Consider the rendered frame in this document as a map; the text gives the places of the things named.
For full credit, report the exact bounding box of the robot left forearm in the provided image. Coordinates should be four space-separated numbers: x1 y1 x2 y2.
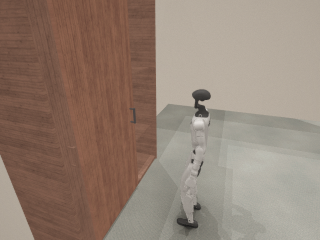
189 147 204 179

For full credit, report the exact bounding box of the left robot hand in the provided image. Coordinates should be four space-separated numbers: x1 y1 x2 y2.
183 176 197 195

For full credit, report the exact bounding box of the left robot upper arm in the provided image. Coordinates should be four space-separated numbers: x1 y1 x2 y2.
193 118 206 154

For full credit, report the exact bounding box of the left robot foot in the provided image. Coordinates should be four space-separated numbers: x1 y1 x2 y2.
177 218 198 229

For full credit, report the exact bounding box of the wardrobe door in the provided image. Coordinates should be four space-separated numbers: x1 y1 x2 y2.
46 0 139 240
23 0 96 240

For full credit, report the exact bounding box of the right robot shin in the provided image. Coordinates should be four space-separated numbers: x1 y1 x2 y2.
189 183 198 205

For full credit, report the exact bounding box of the handle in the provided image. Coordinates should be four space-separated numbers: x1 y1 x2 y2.
129 108 136 124
72 146 80 169

